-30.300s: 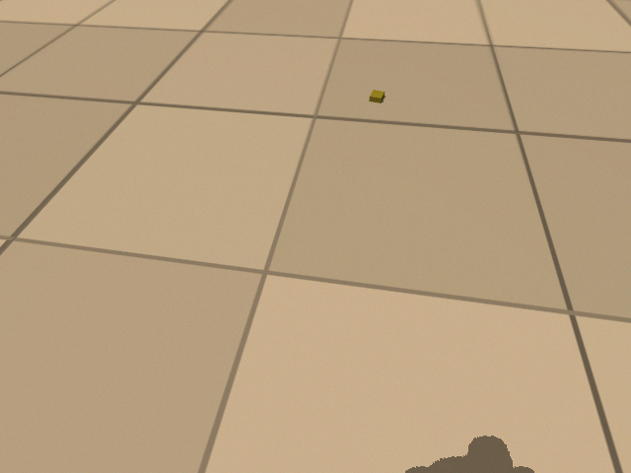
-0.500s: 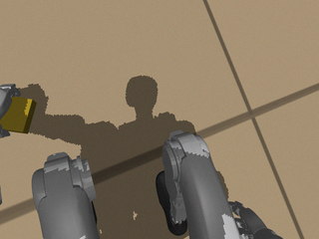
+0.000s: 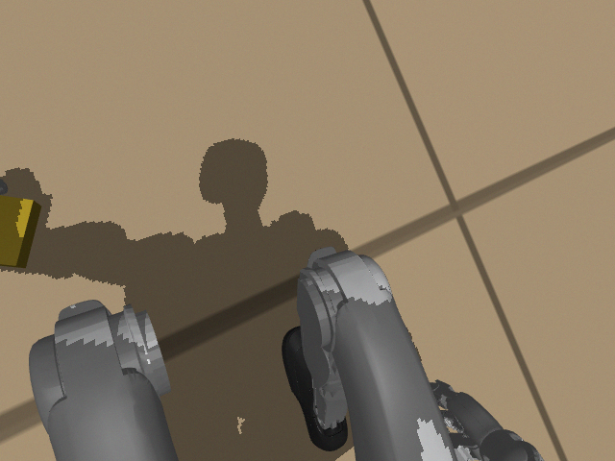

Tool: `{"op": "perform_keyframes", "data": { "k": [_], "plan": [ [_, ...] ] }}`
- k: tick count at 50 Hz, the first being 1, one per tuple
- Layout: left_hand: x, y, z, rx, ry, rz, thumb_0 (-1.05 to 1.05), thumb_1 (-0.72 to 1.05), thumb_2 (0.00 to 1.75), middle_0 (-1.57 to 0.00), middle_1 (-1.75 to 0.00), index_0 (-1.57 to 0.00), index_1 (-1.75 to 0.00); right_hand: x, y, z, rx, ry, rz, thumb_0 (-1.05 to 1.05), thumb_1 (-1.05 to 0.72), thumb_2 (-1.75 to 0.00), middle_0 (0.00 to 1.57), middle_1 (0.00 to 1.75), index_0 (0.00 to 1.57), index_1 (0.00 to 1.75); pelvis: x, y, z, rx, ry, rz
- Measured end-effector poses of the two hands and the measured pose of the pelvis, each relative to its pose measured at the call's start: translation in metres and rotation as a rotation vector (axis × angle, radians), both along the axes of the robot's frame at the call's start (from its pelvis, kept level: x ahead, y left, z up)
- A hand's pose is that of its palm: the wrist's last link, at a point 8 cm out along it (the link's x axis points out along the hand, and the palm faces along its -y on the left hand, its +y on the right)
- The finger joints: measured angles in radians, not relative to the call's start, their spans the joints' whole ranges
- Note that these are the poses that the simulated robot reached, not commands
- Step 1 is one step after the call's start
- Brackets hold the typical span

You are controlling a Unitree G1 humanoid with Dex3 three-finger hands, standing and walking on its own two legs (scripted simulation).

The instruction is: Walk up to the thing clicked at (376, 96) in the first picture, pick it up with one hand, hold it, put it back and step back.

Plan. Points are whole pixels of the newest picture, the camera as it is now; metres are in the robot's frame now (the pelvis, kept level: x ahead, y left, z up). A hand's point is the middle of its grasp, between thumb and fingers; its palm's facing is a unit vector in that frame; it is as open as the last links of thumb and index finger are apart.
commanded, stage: rest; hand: left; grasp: from above
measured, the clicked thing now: out of the picture +0.42 +0.31 -0.26
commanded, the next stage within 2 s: open in 0.46 s
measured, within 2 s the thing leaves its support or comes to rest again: rests again in 0.42 s
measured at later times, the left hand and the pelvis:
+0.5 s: hand out of the picture +0.40 +0.34 -0.24, palm faces -0.50 -0.10 -0.86, open 11.1 cm; pelvis +0.00 +0.00 +0.00, yaw -2 degrees
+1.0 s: hand out of the picture +0.40 +0.32 -0.24, palm faces -0.46 -0.06 -0.88, open 12.9 cm; pelvis -0.01 +0.01 +0.00, yaw -2 degrees
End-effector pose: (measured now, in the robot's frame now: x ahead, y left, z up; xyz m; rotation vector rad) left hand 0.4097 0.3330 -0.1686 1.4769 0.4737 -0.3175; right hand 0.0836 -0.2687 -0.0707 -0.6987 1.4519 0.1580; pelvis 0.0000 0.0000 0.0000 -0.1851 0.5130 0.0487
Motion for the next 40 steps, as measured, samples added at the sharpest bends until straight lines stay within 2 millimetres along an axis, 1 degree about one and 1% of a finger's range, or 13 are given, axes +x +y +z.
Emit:
{"op": "perform_keyframes", "data": {
  "k": [10, 18, 31, 36, 40],
  "plan": [
    [0.005, -0.001, -0.008, 0.001, 0.008, 0.026, 0.00, 0.01, 0.53, -0.89, -0.68, -0.51, -0.54, 0.002, 0.010, 0.001, 0.035, -0.010, 0.032, 0.00, -0.92, -0.90, 0.20, 0.30, 0.20, 0.30, 0.001, 0.003, 0.000, -0.014, -0.008, -0.007],
    [0.004, 0.005, -0.014, -0.002, 0.018, 0.036, 0.01, 0.00, 0.53, -0.89, -0.65, -0.52, -0.53, 0.002, 0.009, 0.005, 0.028, -0.012, 0.060, 0.00, -0.92, -0.90, 0.20, 0.30, 0.20, 0.30, -0.001, 0.004, -0.001, -0.022, -0.026, -0.010],
    [-0.001, 0.004, -0.013, -0.006, 0.016, 0.002, 0.01, 0.00, 0.55, -0.87, -0.63, -0.51, -0.52, -0.001, 0.011, 0.013, 0.019, -0.010, 0.088, 0.00, -0.92, -0.90, 0.20, 0.30, 0.20, 0.30, -0.004, 0.006, 0.000, -0.035, -0.046, -0.015],
    [-0.006, 0.003, -0.013, -0.002, 0.021, -0.011, 0.00, -0.01, 0.60, -0.78, -0.68, -0.49, -0.56, -0.001, 0.014, 0.014, 0.027, -0.015, 0.104, 0.00, -0.91, -0.90, 0.20, 0.30, 0.20, 0.30, -0.005, 0.007, 0.000, -0.038, -0.053, -0.015],
    [-0.009, 0.001, -0.012, -0.004, 0.008, -0.020, 0.00, -0.07, 0.66, -0.63, -0.70, -0.45, -0.62, -0.001, 0.016, 0.013, 0.036, -0.013, 0.113, 0.00, -0.91, -0.90, 0.20, 0.31, 0.20, 0.30, -0.006, 0.007, 0.001, -0.039, -0.053, -0.014]
  ]
}}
